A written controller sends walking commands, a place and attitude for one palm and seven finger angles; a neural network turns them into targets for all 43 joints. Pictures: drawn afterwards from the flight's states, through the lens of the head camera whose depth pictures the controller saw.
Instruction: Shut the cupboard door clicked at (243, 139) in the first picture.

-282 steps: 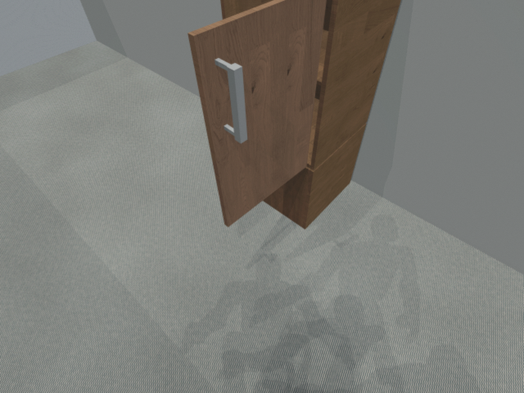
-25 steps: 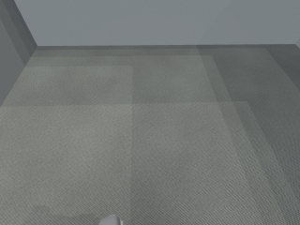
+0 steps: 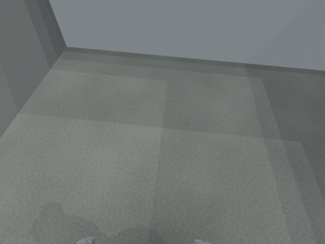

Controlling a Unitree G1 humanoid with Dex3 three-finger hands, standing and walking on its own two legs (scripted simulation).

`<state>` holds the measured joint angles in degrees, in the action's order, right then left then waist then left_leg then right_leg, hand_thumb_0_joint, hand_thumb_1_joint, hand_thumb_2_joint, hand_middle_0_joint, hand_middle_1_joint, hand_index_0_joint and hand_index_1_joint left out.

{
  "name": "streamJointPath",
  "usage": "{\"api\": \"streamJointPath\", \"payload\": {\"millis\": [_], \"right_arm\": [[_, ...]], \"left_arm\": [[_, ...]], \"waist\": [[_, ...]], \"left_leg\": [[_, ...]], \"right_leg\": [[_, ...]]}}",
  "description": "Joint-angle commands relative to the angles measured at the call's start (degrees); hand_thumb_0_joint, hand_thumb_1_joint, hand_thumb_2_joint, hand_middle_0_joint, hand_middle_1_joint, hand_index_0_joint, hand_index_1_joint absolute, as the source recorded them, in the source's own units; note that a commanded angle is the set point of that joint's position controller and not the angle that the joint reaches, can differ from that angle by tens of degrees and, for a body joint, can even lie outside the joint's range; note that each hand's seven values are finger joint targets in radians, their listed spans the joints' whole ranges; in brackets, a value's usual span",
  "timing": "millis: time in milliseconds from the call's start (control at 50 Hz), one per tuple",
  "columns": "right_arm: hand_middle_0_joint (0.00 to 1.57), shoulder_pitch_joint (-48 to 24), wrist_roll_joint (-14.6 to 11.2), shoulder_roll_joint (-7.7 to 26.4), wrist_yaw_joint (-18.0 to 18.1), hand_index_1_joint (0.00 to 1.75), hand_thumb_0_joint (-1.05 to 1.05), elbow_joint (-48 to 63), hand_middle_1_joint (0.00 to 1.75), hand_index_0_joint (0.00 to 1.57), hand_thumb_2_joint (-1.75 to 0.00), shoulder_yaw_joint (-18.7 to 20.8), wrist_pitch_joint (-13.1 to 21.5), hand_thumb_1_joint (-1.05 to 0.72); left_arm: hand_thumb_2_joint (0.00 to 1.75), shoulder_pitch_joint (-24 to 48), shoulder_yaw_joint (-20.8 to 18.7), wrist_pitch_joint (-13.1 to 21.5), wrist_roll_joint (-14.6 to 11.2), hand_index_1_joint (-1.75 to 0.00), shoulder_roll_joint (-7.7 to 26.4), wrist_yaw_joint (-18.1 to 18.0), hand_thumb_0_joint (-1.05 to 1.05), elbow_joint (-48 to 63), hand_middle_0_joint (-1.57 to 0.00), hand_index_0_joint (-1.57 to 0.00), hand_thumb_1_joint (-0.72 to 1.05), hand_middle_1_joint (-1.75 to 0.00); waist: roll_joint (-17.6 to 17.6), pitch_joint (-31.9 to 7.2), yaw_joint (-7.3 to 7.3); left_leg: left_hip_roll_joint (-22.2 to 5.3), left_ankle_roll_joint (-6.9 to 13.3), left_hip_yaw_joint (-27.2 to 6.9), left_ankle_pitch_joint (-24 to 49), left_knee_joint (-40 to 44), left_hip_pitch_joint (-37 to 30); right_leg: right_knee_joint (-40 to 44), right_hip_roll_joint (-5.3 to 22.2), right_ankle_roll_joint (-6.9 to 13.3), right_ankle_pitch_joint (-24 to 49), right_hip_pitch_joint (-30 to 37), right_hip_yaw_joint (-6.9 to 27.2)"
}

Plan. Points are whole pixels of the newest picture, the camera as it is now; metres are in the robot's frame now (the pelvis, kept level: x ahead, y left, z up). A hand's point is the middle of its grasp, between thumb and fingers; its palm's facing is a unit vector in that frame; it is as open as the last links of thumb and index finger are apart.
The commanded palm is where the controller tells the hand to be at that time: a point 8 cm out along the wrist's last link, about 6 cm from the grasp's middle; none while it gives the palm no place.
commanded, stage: walk to a spot facing it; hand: left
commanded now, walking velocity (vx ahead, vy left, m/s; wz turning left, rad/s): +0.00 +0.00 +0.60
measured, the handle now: out of the picture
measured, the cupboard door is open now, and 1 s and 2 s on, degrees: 87 87 87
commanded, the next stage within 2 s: none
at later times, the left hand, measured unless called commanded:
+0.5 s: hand out of the picture +0.03 +0.20 -0.20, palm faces +0.34 -0.90 -0.25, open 7.4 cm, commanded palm none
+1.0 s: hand out of the picture +0.04 +0.13 -0.16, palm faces +0.58 -0.77 -0.25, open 7.4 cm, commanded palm none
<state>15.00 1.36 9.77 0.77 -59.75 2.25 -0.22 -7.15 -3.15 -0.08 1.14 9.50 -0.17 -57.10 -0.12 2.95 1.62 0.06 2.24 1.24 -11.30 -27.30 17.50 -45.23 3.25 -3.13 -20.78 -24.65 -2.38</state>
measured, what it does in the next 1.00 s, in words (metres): walks ahead, turning left: right foot, then left foot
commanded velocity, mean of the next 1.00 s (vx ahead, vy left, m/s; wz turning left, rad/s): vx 0.00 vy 0.00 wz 0.60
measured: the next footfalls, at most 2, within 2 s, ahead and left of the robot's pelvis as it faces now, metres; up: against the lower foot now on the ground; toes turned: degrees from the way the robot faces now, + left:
right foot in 0.10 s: +0.08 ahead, -0.14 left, +0.00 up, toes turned -1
left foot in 0.44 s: +0.09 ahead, +0.11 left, +0.00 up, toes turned +25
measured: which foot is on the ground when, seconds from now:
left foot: down 0.00-0.10, up 0.12-0.42, down 0.44-0.80, up 0.82-1.00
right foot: up 0.00-0.08, down 0.10-0.44, up 0.46-0.78, down 0.80-1.00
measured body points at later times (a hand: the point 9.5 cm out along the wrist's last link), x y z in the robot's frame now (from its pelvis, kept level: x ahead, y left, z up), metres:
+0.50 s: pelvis +0.05 -0.02 -0.02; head +0.10 +0.01 +0.42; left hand +0.01 +0.25 -0.18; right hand +0.27 -0.23 -0.14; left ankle +0.06 +0.09 -0.74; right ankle +0.04 -0.15 -0.70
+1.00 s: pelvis +0.09 -0.07 +0.00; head +0.15 -0.05 +0.45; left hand +0.01 +0.17 -0.14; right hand +0.31 -0.23 -0.15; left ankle +0.01 +0.03 -0.67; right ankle +0.14 -0.17 -0.74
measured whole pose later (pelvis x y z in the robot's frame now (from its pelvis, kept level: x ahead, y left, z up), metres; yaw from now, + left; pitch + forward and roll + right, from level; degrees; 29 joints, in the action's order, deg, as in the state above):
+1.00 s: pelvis +0.09 -0.07 +0.00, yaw +38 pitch +1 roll +2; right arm 8.4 0.6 13.7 -1.9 -53.2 4.5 -5.3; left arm -11.3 -1.8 -0.3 1.5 10.3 -1.2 -50.4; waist -0.3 6.3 1.7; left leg -0.7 -4.3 3.1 -25.0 -58.2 28.3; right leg -30.2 6.7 0.1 -17.4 -12.9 -9.3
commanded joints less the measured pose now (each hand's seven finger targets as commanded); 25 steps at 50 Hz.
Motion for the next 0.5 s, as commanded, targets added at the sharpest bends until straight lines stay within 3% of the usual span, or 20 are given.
{"api": "streamJointPath", "payload": {"millis": [0,20,40,60,80,100,120,160,180,260,320,360,380,400,420,440,460,480], "right_arm": [[0.2,-0.86,0.14,11.36,0.44,0.3,0.0,5.03,0.3,0.2,-0.9,3.35,0.01,-0.9],[0.2,-1.58,-0.15,11.16,0.3,0.3,0.0,5.61,0.3,0.2,-0.9,3.44,-0.2,-0.9],[0.2,-1.88,-0.57,9.54,-0.05,0.3,0.0,6.25,0.3,0.2,-0.9,3.44,-0.31,-0.9],[0.2,-2.13,-0.85,6.5,-0.5,0.3,0.0,7.49,0.3,0.2,-0.9,2.83,-0.33,-0.9],[0.2,-2.59,-0.59,6.25,-0.75,0.3,0.0,8.86,0.3,0.2,-0.9,3.05,-0.56,-0.9],[0.2,-2.98,-0.36,7.21,-0.7,0.3,0.0,8.21,0.3,0.2,-0.9,3.36,-1.26,-0.9],[0.2,-3.29,-0.38,6.87,-0.92,0.3,0.0,7.63,0.3,0.2,-0.9,3.33,-1.83,-0.9],[0.2,-3.72,-0.44,5.54,-1.52,0.3,0.0,7.68,0.3,0.2,-0.9,2.74,-2.3,-0.9],[0.2,-4.25,-0.48,5.09,-1.75,0.3,0.0,8.08,0.3,0.2,-0.9,2.47,-2.32,-0.9],[0.2,-7.64,-0.61,4.12,-2.48,0.3,0.0,9.38,0.3,0.2,-0.9,1.69,-2.25,-0.9],[0.2,-9.48,-0.74,5.13,-2.71,0.3,0.0,11.04,0.3,0.2,-0.9,1.59,-2.15,-0.9],[0.2,-7.14,-0.51,6.66,-2.61,0.3,0.0,11.4,0.3,0.2,-0.9,1.87,-1.84,-0.9],[0.2,-3.73,-0.22,8.54,-2.49,0.3,0.0,10.82,0.3,0.2,-0.9,2.43,-1.63,-0.9],[0.2,0.41,0.27,13.51,-2.22,0.3,0.0,10.12,0.3,0.2,-0.9,3.63,-1.21,-0.9],[0.2,4.69,0.31,20.32,-1.77,0.3,0.0,10.07,0.3,0.2,-0.9,5.32,-0.95,-0.9],[0.2,7.09,-0.26,21.29,-1.5,0.3,0.0,9.35,0.3,0.2,-0.9,5.16,-1.38,-0.9],[0.2,4.59,-0.06,20.14,-0.67,0.3,0.0,9.93,0.3,0.2,-0.9,5.19,-0.82,-0.9],[0.2,0.52,-0.06,18.81,-0.31,0.3,0.0,11.0,0.3,0.2,-0.9,4.87,-0.91,-0.9]], "left_arm": [[0.9,-4.65,-1.43,0.4,-0.32,-0.3,4.5,-0.51,0.0,3.09,-0.2,-0.2,0.9,-0.3],[0.9,-5.84,-1.78,0.64,-0.4,-0.3,5.47,-0.73,0.0,3.15,-0.2,-0.2,0.9,-0.3],[0.9,-7.09,-2.35,1.09,-0.14,-0.3,8.0,-1.1,0.0,3.43,-0.2,-0.2,0.9,-0.3],[0.9,-9.08,-3.26,1.34,0.51,-0.3,12.42,-1.6,0.0,3.31,-0.2,-0.2,0.9,-0.3],[0.9,-10.2,-3.42,1.1,0.62,-0.3,15.39,-1.54,0.0,3.96,-0.2,-0.2,0.9,-0.3],[0.9,-8.1,-2.98,1.55,0.32,-0.3,13.21,-1.97,0.0,4.57,-0.2,-0.2,0.9,-0.3],[0.9,-5.46,-2.33,1.43,0.17,-0.3,11.62,-2.06,0.0,5.22,-0.2,-0.2,0.9,-0.3],[0.9,-3.43,-1.66,1.36,0.09,-0.3,9.43,-2.05,0.0,5.83,-0.2,-0.2,0.9,-0.3],[0.9,-4.11,-1.57,1.57,0.18,-0.3,9.48,-1.95,0.0,5.76,-0.2,-0.2,0.9,-0.3],[0.9,-6.96,-1.9,1.67,0.39,-0.3,11.56,-1.71,0.0,4.97,-0.2,-0.2,0.9,-0.3],[0.9,-7.12,-2.42,1.35,0.57,-0.3,13.42,-1.48,0.0,5.53,-0.2,-0.2,0.9,-0.3],[0.9,-6.28,-2.73,1.27,0.32,-0.3,14.16,-1.21,0.0,6.14,-0.2,-0.2,0.9,-0.3],[0.9,-5.37,-2.89,1.19,-0.02,-0.3,14.3,-1.09,0.0,6.65,-0.2,-0.2,0.9,-0.3],[0.9,-5.21,-2.61,0.91,-0.36,-0.3,12.74,-0.72,0.0,7.91,-0.2,-0.2,0.9,-0.3],[0.9,-3.75,-1.4,0.59,-0.77,-0.3,8.74,-0.38,0.0,10.64,-0.2,-0.2,0.9,-0.3],[0.9,-0.36,-1.14,-0.35,-0.08,-0.3,10.12,-0.98,0.0,12.99,-0.2,-0.2,0.9,-0.3],[0.9,0.68,-1.48,-0.55,-0.1,-0.3,8.61,-1.26,0.0,12.03,-0.2,-0.2,0.9,-0.3],[0.9,0.72,-1.66,-0.88,-0.11,-0.3,9.19,-1.16,0.0,11.14,-0.2,-0.2,0.9,-0.3]], "waist": [[8.85,-5.64,-2.11],[7.99,-5.98,-2.88],[2.38,-5.99,-3.61],[-9.63,-6.7,-4.73],[-15.2,-7.28,-5.45],[-14.3,-6.75,-4.45],[-12.34,-4.76,-2.81],[-10.12,-3.87,-1.63],[-10.64,-3.88,-1.83],[-11.23,-4.19,-3.09],[-12.35,-4.69,-3.36],[-11.01,-6.69,-1.51],[-8.46,-8.2,0.85],[2.49,-11.7,3.18],[19.62,-13.62,5.55],[8.99,-12.81,5.84],[10.75,-12.69,4.69],[12.19,-9.2,3.51]], "left_leg": [[-12.1,4.75,-13.89,13.71,5.73,0.73],[-10.56,3.21,-13.54,11.13,3.9,3.18],[-7.93,0.71,-11.78,4.99,0.53,9.39],[-1.03,-3.18,-3.54,-9.27,-9.15,17.42],[1.48,-4.85,1.4,-24.27,-24.45,17.38],[-1.64,-5.05,-1.24,-23.36,-34.51,17.87],[-2.97,-5.71,-0.98,-19.97,-39.59,18.69],[-4.23,-6.4,0.47,-16.1,-39.11,17.81],[-4.03,-6.66,1.64,-15.91,-35.51,17.05],[-2.49,-6.49,5.89,-12.98,-22.28,12.72],[-1.61,-5.56,7.49,-11.75,-15.47,8.77],[-0.38,-4.64,8.63,-6.51,-7.66,2.37],[-0.73,-3.96,8.03,-0.05,-1.88,-5.27],[-8.26,-0.34,-1.07,13.44,0.83,-16.7],[-25.65,10.05,-23.91,37.24,3.88,-22.97],[-28.26,12.84,-23.08,32.22,3.27,-19.3],[-24.93,12.11,-23.56,28.01,4.02,-17.58],[-22.29,10.14,-20.37,19.86,5.9,-11.9]], "right_leg": [[10.98,-2.39,-0.1,4.18,10.66,-1.82],[16.8,-1.77,0.08,8.49,15.62,-1.57],[22.18,2.64,1.24,10.83,22.8,3.02],[26.75,15.41,5.4,13.92,27.84,13.71],[29.44,26.08,11.77,18.21,24.25,19.51],[29.07,25.26,13.28,20.91,20.99,18.18],[27.85,22.02,12.48,24.29,19.82,13.21],[25.3,17.94,10.52,34.18,19.35,3.07],[24.16,17.13,9.8,39.15,20.48,0.41],[21.12,16.39,8.36,47.17,23.11,-4.08],[19.02,17.18,8.09,45.06,22.49,-5.24],[13.82,16.57,6.3,44.31,21.06,-7.69],[7.91,16.24,4.5,40.43,16.96,-8.88],[-2.67,12.92,1.25,25.85,6.4,-10.25],[-18.0,4.28,-2.69,-16.78,-8.93,-8.89],[-23.65,4.21,-1.63,-18.15,-9.44,-0.86],[-25.53,3.78,-1.64,-15.15,-12.24,1.13],[-25.83,4.29,-1.67,-11.45,-11.71,2.78]]}}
